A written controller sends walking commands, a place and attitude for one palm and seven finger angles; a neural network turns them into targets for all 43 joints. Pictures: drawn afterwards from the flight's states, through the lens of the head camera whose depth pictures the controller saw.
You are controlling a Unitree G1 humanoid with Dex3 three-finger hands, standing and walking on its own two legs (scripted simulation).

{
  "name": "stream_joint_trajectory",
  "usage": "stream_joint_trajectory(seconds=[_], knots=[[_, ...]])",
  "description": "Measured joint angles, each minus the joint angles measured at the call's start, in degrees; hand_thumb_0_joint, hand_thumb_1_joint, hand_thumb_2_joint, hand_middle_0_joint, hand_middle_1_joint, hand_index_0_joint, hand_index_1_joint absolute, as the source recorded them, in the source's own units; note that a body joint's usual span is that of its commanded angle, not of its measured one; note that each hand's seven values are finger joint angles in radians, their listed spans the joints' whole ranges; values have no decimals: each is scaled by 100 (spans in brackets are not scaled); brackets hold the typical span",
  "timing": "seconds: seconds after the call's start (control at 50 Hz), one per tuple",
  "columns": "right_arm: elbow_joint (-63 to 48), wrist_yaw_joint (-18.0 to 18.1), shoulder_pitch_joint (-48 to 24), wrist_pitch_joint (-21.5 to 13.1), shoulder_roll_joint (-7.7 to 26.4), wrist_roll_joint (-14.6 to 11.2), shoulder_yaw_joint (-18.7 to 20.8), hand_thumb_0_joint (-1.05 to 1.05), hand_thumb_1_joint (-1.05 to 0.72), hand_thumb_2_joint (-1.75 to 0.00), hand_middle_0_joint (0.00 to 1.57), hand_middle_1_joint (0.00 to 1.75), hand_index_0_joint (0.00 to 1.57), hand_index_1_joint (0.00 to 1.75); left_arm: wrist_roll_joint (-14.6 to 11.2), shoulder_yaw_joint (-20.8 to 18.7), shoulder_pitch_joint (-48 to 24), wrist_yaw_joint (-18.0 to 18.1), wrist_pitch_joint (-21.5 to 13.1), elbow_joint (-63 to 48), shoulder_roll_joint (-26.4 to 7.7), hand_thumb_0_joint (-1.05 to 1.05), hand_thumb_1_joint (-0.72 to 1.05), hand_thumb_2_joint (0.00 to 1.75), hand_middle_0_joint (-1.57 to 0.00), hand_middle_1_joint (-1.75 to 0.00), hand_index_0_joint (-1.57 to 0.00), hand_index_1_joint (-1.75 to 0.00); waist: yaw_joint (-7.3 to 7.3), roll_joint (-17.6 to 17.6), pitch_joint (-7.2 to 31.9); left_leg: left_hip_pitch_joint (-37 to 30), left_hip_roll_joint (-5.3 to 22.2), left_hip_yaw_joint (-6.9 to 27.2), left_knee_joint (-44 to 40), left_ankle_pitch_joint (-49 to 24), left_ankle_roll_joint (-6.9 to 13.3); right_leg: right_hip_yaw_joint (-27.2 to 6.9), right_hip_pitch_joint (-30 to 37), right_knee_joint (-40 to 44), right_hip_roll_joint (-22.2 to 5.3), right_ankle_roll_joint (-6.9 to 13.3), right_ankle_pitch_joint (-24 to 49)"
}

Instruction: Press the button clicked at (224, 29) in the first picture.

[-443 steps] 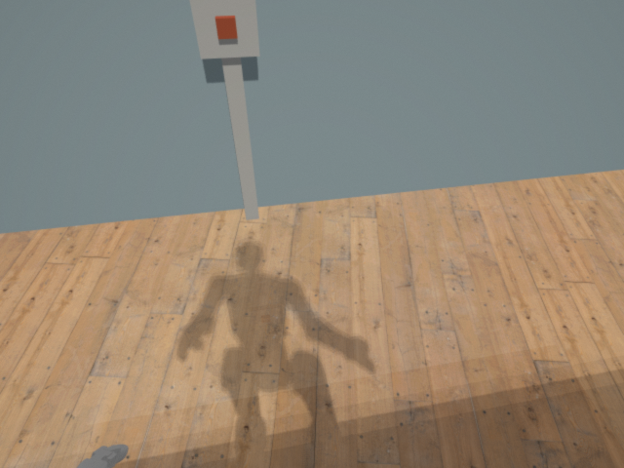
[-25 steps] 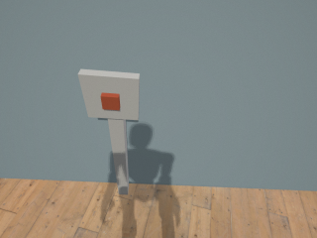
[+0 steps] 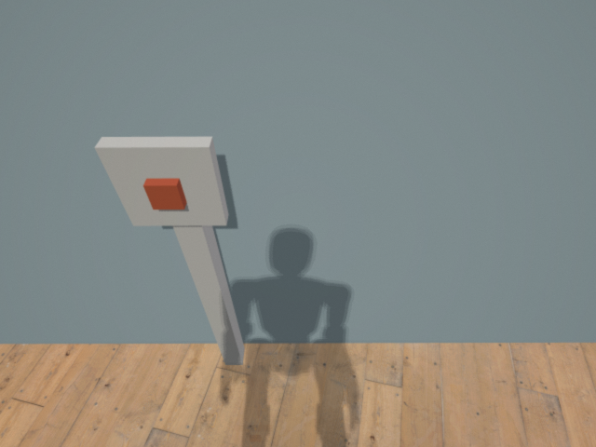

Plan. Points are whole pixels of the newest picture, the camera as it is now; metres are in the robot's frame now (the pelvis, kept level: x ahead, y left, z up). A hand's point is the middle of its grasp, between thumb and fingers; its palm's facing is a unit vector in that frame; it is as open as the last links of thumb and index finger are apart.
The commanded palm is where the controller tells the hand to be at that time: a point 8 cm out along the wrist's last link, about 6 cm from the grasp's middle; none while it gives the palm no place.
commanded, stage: come to a stop and stand still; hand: left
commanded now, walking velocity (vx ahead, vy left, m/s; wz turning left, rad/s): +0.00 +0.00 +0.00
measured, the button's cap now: (166, 192) +0.50 +0.25 +0.06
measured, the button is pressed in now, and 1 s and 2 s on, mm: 0 0 0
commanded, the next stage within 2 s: look again from close up in 0.20 s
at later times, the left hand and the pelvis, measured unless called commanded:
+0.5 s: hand out of the picture -0.01 +0.17 -0.18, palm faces +0.04 -0.98 -0.18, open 7.4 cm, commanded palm none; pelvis +0.00 +0.00 -0.01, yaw +0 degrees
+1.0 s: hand out of the picture +0.13 +0.22 -0.10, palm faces +0.25 -0.94 -0.21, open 7.2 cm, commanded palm +0.11 +0.26 -0.06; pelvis +0.01 +0.03 -0.01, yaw +0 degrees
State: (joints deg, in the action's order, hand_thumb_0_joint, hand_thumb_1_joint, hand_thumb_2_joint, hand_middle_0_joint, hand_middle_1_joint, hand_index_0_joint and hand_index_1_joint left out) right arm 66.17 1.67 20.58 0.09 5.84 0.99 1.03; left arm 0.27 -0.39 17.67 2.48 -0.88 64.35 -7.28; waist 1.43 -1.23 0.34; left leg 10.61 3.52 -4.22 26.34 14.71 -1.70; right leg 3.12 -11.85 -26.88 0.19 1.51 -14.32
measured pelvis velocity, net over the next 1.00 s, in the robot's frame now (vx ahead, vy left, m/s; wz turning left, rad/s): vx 0.01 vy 0.03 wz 0.01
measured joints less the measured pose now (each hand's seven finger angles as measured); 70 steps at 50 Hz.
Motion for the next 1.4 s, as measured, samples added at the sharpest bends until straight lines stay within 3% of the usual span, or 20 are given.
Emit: stream_joint_trajectory(seconds=[0.3, 0.36, 0.46, 0.64, 0.9, 0.92, 0.94, 0.98, 1.02, 1.08, 1.12, 1.18, 1.22, 1.28, 1.34, 1.4], knots=[[-100, 61, -489, -8, 187, -27, 36, 0, -91, -90, 20, 30, 20, 30, 22, 65, 223, -48, -25, 113, 316, 0, 91, 90, -20, -30, -20, -29, -170, 47, -180, -233, 98, 13, -277, -113, -112, 23, 213, 241, 114, 99, 85], [-280, 4, -505, 48, 275, -34, 38, 1, -92, -90, 20, 30, 20, 30, 77, 75, 199, 33, -140, 34, 319, 0, 91, 90, -21, -30, -20, -29, -175, -42, -206, 171, 122, 173, 439, 339, 16, 67, 72, 191, 174, 83, 113], [-499, -42, -453, -39, 331, -7, 24, 1, -92, -90, 20, 30, 20, 30, 85, 51, 126, 14, -118, -58, 147, 0, 91, 90, -21, -30, -20, -29, -88, -68, -172, 253, -23, 249, 533, 241, 92, 95, -139, -176, 135, 43, -59], [-463, -28, -183, -74, 225, 17, -151, 1, -92, -90, 20, 30, 20, 30, 36, 30, -136, -29, -22, -249, -206, 0, 91, 90, -20, -30, -19, -29, -123, 60, -10, 40, -281, 101, 281, 265, 244, -52, -86, -218, -116, -131, -119], [-343, -54, -234, -111, 174, -20, -225, 0, -91, -90, 20, 30, 20, 30, 30, 75, -224, 4, 0, -211, -182, 0, 91, 90, -20, -30, -19, -29, -123, 111, -207, -33, -350, 53, 159, 261, 304, -101, -40, -141, -179, -212, -137], [-545, -34, -177, -155, 206, -77, -234, 1, -91, -90, 20, 30, 20, 30, -185, -49, 73, 20, 380, -1111, -165, 1, 92, 90, -20, -30, -20, -30, -116, 115, -222, 26, -336, 58, 232, 298, 301, -96, -79, -168, -168, -210, -141], [-742, 64, -64, -386, 256, -111, -242, 1, -92, -90, 21, 30, 20, 30, -323, -157, 434, 71, 522, -2217, -181, 1, 93, 90, -21, -31, -20, -30, -159, 151, -221, 28, -353, 40, 235, 310, 300, -115, -117, -229, -184, -196, -167], [-974, 200, 73, -956, 395, -199, -184, 2, -93, -90, 21, 30, 21, 30, -534, -179, 882, 334, 208, -3832, -253, 2, 93, 90, -22, -32, -21, -31, -197, 172, -57, 101, -405, 41, 257, 322, 291, -118, -238, -376, -241, -191, -256], [-1269, 223, 14, -1278, 576, -262, -78, 2, -93, -90, 21, 30, 20, 30, -727, -213, 906, 454, 20, -4908, -256, 2, 93, 90, -24, -34, -23, -33, -105, 95, 76, 247, -450, 125, 401, 363, 302, -36, -336, -516, -298, -219, -345], [-1817, 169, -334, -1522, 801, -207, 93, 2, -92, -90, 20, 30, 20, 30, -834, -395, 554, 236, -707, -5660, -215, 2, 93, 90, -29, -39, -28, -39, 41, -10, 323, 769, -448, 199, 857, 506, 309, 37, -794, -886, -319, -216, -471], [-2213, 74, -637, -1581, 840, -167, 186, 2, -92, -90, 20, 30, 20, 30, -968, -530, 398, -150, -1393, -5832, -184, 1, 92, 90, -32, -44, -31, -43, 62, 60, 516, 1257, -408, 151, 1267, 652, 282, -18, -1323, -1325, -300, -185, -609], [-2807, -118, -1040, -1589, 819, -143, 313, 1, -91, -90, 20, 30, 20, 30, -1217, -626, 480, -1047, -2391, -5880, -113, 0, 92, 90, -39, -51, -38, -50, 25, 282, 642, 1930, -315, 99, 1948, 924, 217, -80, -2041, -2027, -236, -109, -863], [-3185, -200, -1221, -1570, 840, -150, 368, 1, -91, -90, 20, 30, 20, 30, -1270, -652, 712, -1597, -2818, -5810, -105, 0, 91, 90, -44, -57, -43, -56, -28, 411, 669, 2336, -263, 125, 2400, 1107, 181, -61, -2439, -2460, -204, -61, -1037], [-3647, -203, -1374, -1491, 900, -152, 420, 1, -91, -90, 20, 30, 20, 30, -1272, -707, 1185, -1922, -2876, -5834, -190, 0, 90, 90, -52, -65, -51, -64, -186, 532, 679, 2863, -204, 218, 2996, 1343, 119, 21, -2924, -3013, -174, 10, -1275], [-3883, -147, -1431, -1429, 920, -136, 421, 1, -91, -90, 20, 30, 20, 30, -1334, -863, 1571, -1780, -2808, -6064, -269, 1, 90, 90, -61, -74, -60, -73, -358, 484, 661, 3253, -158, 403, 3466, 1516, 67, 196, -3201, -3363, -147, 73, -1436], [-3871, -70, -1423, -1415, 864, -105, 287, 1, -90, -90, 20, 30, 20, 30, -1458, -1029, 1665, -1600, -2987, -6553, -335, 2, 90, 90, -69, -83, -68, -82, -484, 348, 671, 3558, -134, 610, 3815, 1623, 30, 392, -3377, -3580, -131, 111, -1539]])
